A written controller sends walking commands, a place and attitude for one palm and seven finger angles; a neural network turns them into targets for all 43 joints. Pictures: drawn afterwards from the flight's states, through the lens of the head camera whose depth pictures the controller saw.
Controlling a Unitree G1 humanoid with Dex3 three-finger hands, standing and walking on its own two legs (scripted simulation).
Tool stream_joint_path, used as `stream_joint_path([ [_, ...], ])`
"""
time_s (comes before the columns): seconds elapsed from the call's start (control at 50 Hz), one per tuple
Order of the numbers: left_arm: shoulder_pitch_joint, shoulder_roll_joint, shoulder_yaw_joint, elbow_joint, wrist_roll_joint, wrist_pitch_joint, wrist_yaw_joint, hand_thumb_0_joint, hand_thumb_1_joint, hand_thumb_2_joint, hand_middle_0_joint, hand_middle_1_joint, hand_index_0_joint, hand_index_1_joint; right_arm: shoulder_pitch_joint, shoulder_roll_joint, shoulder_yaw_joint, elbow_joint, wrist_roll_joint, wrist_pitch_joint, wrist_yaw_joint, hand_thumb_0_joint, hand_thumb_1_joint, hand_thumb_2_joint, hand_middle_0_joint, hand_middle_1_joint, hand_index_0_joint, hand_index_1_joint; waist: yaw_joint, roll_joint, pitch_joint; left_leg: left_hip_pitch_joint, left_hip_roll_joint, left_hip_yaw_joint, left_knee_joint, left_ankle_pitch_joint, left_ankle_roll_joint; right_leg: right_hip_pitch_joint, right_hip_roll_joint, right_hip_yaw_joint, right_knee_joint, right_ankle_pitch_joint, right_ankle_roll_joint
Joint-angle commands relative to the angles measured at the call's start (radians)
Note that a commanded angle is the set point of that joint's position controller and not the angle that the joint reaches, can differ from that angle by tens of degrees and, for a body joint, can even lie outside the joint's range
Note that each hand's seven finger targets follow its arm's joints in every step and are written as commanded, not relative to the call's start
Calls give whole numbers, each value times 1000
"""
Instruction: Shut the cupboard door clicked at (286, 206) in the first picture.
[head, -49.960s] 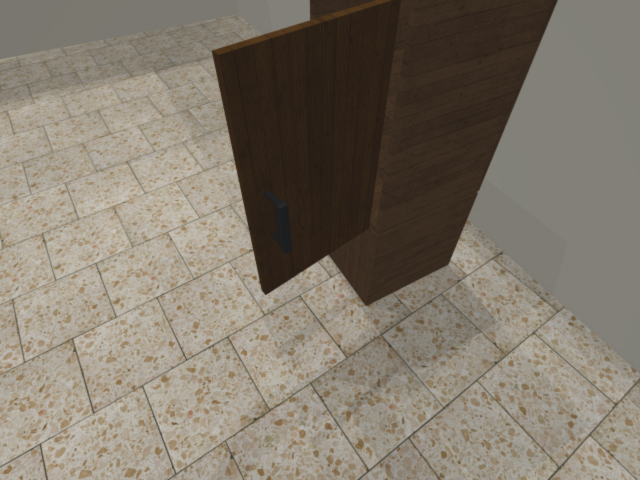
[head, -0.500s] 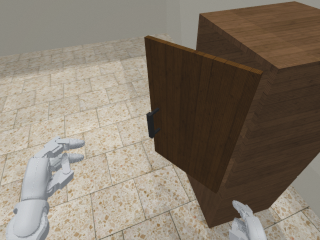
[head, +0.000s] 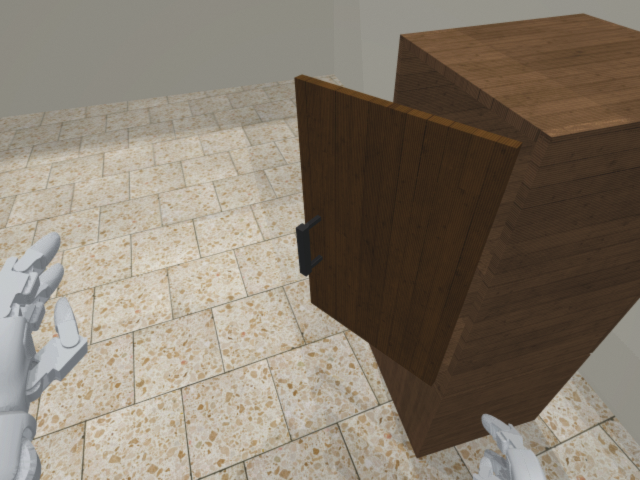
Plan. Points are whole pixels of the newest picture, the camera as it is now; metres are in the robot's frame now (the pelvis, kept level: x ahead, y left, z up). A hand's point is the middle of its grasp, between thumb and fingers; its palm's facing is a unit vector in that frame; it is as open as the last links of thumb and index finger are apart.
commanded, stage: draw the hand back to the body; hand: left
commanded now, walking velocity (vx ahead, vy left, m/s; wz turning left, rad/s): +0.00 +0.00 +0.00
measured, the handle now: (310, 245) +0.59 +0.10 -0.09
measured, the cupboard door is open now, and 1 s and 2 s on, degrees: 34 34 34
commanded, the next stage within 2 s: step back with the hand held close in 0.06 s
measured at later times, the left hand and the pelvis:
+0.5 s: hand (79, 340) +0.19 +0.27 +0.15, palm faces +0.38 -0.79 -0.48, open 7.4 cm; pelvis -0.01 +0.01 -0.01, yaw -1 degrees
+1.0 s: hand (31, 386) +0.14 +0.28 +0.16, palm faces +0.46 -0.77 -0.44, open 7.4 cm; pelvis -0.07 +0.02 -0.03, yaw -1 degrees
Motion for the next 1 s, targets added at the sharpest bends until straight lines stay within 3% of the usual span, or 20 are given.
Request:
stream_joint_path([
  [0.0,-107,214,148,-204,-2,-75,22,0,900,900,-200,-300,-200,-300,-150,-96,-29,-165,1,-69,-5,0,-900,-900,200,300,200,300,4,21,2,-149,77,-61,-103,198,-67,82,-35,33,-53,73,-8],
  [0.06,-104,206,143,-186,-6,-72,15,0,900,900,-200,-300,-200,-300,-149,-101,-32,-167,2,-63,-4,0,-900,-900,200,300,200,300,1,6,7,-149,79,-56,-103,187,-61,78,-36,38,-60,64,-6],
  [0.16,-84,206,144,-198,-9,-74,10,0,900,900,-200,-300,-200,-300,-144,-102,-37,-170,0,-62,1,0,-900,-900,200,300,200,300,3,1,-45,-127,76,-44,-89,233,-55,99,-40,44,-55,114,-3],
  [0.18,-213,323,273,-269,6,-120,29,0,900,900,-200,-300,-200,-300,-136,-137,-51,-212,-1,-40,-7,0,-900,-900,200,300,200,300,-41,-14,8,-224,98,-85,-47,120,-30,52,-96,179,-89,152,-17],
  [0.2,-110,244,215,-186,5,-124,25,0,900,900,-200,-300,-200,-300,-116,-127,-55,-188,-5,-26,-10,0,-900,-900,200,300,200,300,-53,-82,-15,-199,89,-87,6,85,-26,11,-145,218,-110,126,-32],
  [0.22,-88,247,218,-193,10,-132,26,0,900,900,-200,-300,-200,-300,-120,-127,-59,-190,-9,-14,-7,0,-900,-900,200,300,200,300,-52,-104,-29,-192,83,-89,44,92,-28,-6,-173,244,-118,146,-46],
  [0.24,-54,215,186,-188,13,-139,24,0,900,900,-200,-300,-200,-300,-117,-125,-61,-188,-9,-4,-4,0,-900,-900,200,300,200,300,-61,-91,-67,-184,85,-85,72,91,-31,-15,-201,258,-108,147,-59],
  [0.28,-9,207,175,-203,14,-149,32,0,900,900,-200,-300,-200,-300,-106,-127,-68,-193,-7,12,-2,0,-900,-900,200,300,200,300,-67,-61,-110,-188,94,-89,79,124,-37,-12,-216,245,-68,181,-68],
  [0.4,52,276,238,-282,5,-145,47,0,900,900,-200,-300,-200,-300,-122,-136,-75,-236,3,55,-19,0,-900,-900,200,300,200,300,-59,-20,-188,-230,159,-122,23,453,-47,51,-125,141,135,425,-13],
  [0.46,55,283,248,-297,5,-139,45,0,900,900,-200,-300,-200,-300,-120,-137,-77,-252,2,69,-25,0,-900,-900,200,300,200,300,-56,-3,-184,-277,175,-134,20,500,-54,63,-105,135,176,412,-3],
  [0.5,68,283,253,-289,4,-135,46,0,900,900,-200,-300,-200,-300,-113,-140,-80,-260,2,76,-25,0,-900,-900,200,300,200,300,-57,-23,-175,-326,183,-138,11,419,-39,70,-99,140,186,375,2],
  [0.52,70,288,260,-290,7,-135,46,0,900,900,-200,-300,-200,-300,-117,-146,-81,-261,-1,77,-26,0,-900,-900,200,300,200,300,-54,-4,-170,-358,182,-144,2,361,-31,83,-98,146,186,366,2],
  [0.58,64,266,241,-268,13,-134,47,0,900,900,-200,-300,-200,-300,-111,-147,-77,-268,2,80,-27,0,-900,-900,200,300,200,300,-61,-31,-112,-480,189,-164,-37,97,3,84,-91,164,187,246,11],
  [0.62,48,284,262,-271,24,-142,49,0,900,900,-200,-300,-200,-300,-115,-153,-79,-268,0,73,-30,0,-900,-900,200,300,200,300,-58,-27,-88,-578,189,-176,-69,-81,25,120,-83,169,193,201,18],
  [0.64,34,259,238,-281,28,-146,49,0,900,900,-200,-300,-200,-300,-108,-150,-75,-273,2,70,-29,0,-900,-900,200,300,200,300,-65,-21,-75,-613,188,-184,-78,-139,29,127,-81,168,204,183,16],
  [0.72,-16,280,261,-291,48,-163,55,0,900,900,-200,-300,-200,-300,-106,-159,-76,-272,-4,55,-31,0,-900,-900,200,300,200,300,-64,11,-46,-743,206,-212,-121,-337,59,165,-56,164,256,126,26],
  [0.8,-56,263,251,-312,59,-178,56,0,900,900,-200,-300,-200,-300,-85,-156,-74,-267,-9,35,-28,0,-900,-900,200,300,200,300,-68,9,-41,-806,218,-225,-124,-390,69,187,-43,151,313,130,29],
  [0.92,-65,277,273,-308,69,-195,60,0,900,900,-200,-300,-200,-300,-70,-160,-77,-256,-10,19,-18,0,-900,-900,200,300,200,300,-70,-34,-43,-829,177,-206,-50,-431,61,169,-76,212,271,68,7],
  [0.98,-43,265,264,-309,68,-206,62,0,900,900,-200,-300,-200,-300,-67,-154,-77,-255,-8,17,-10,0,-900,-900,200,300,200,300,-74,-58,-35,-806,153,-190,11,-425,52,105,-109,264,214,11,-11],
])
